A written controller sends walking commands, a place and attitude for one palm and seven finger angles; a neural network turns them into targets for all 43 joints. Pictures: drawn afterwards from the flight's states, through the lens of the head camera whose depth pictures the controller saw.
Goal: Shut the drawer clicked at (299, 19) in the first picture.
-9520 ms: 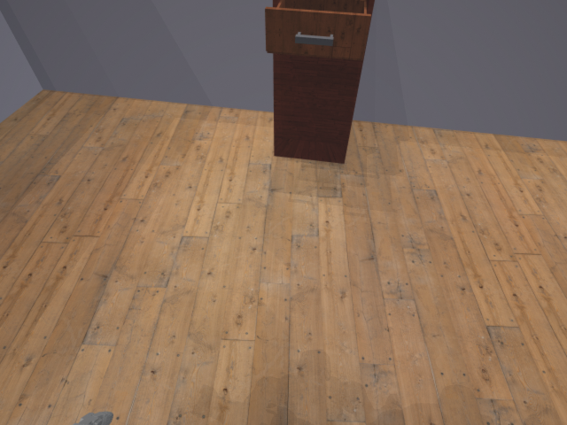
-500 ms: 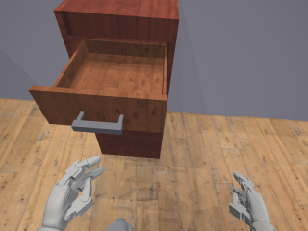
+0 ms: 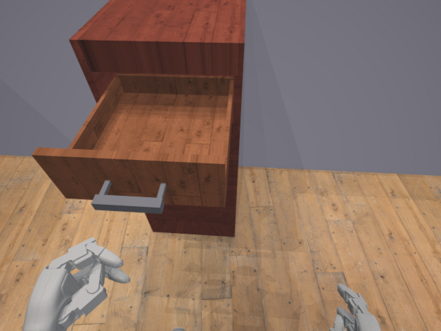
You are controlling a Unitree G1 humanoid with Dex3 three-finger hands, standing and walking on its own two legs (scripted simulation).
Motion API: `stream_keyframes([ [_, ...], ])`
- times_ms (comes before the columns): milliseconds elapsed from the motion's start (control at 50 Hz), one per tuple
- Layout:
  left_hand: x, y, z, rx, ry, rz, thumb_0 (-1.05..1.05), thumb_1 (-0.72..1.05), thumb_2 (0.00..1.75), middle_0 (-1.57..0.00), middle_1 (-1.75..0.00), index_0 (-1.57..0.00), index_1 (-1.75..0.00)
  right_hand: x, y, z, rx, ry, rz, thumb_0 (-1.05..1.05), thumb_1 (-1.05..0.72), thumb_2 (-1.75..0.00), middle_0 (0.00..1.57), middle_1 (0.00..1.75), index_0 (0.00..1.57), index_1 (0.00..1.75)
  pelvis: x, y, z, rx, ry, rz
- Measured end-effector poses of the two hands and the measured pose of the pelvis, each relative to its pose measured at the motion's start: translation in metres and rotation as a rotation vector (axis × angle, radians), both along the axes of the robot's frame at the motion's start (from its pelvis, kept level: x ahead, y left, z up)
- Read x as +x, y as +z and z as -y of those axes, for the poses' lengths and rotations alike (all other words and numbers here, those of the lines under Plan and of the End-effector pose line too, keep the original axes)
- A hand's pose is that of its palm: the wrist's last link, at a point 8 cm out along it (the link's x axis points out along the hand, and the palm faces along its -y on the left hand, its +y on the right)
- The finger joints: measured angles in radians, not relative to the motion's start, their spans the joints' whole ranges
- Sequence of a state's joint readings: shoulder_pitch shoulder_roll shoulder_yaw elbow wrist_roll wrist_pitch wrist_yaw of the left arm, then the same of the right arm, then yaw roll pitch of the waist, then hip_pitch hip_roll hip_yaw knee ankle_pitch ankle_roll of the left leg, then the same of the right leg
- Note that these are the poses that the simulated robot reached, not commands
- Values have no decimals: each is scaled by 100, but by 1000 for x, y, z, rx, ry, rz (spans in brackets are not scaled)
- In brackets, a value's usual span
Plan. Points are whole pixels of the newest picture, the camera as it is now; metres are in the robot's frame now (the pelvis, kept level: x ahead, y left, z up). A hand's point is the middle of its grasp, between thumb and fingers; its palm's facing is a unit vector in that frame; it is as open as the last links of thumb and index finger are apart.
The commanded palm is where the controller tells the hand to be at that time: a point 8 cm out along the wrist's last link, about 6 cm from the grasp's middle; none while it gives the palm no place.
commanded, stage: raise the hand and make a fist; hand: left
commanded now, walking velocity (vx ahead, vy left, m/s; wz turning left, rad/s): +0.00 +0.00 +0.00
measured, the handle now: (131, 195) +0.35 +0.19 +0.06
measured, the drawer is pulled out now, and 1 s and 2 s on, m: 0.29 0.29 0.29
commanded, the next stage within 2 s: bring the fist close to the handle in 1.02 s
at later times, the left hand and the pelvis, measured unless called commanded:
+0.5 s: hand (97, 283) +0.17 +0.16 +0.13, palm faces -0.02 -1.00 -0.05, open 3.2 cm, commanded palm +0.13 +0.21 +0.15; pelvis +0.01 +0.02 +0.01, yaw +1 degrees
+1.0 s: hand (104, 277) +0.17 +0.15 +0.15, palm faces -0.02 -1.00 -0.07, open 3.3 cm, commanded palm +0.13 +0.20 +0.16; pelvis +0.01 +0.01 +0.02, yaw +0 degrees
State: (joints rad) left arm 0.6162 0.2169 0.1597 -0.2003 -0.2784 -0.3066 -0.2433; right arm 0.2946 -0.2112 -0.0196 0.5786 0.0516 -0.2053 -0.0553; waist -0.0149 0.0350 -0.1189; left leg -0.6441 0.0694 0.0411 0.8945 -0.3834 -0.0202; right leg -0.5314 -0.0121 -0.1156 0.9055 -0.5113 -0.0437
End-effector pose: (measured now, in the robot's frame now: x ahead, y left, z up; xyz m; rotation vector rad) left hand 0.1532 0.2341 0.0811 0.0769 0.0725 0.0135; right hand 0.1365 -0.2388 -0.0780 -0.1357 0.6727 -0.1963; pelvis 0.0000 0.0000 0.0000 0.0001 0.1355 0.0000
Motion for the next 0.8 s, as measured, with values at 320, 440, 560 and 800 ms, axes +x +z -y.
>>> stream_keyframes([
  [320,5,32,14,-33,-46,81,2,90,90,-123,-142,-123,-142,61,41,-29,1,92,190,2,-91,-90,20,30,20,30,10,9,-17,-9,5,33],
  [440,-1,46,14,-29,-41,84,2,90,90,-133,-153,-133,-153,73,51,-53,46,150,232,2,-90,-90,20,30,20,30,12,13,-20,-12,7,57],
  [560,-7,60,18,-28,-44,107,2,90,90,-138,-158,-138,-158,70,53,-62,56,190,233,2,-90,-90,20,30,20,30,10,15,-22,-15,14,80],
  [800,-5,70,28,-18,-55,93,2,90,90,-140,-160,-140,-160,45,48,-43,44,145,195,2,-90,-90,20,30,20,30,4,20,-15,-6,6,109],
])
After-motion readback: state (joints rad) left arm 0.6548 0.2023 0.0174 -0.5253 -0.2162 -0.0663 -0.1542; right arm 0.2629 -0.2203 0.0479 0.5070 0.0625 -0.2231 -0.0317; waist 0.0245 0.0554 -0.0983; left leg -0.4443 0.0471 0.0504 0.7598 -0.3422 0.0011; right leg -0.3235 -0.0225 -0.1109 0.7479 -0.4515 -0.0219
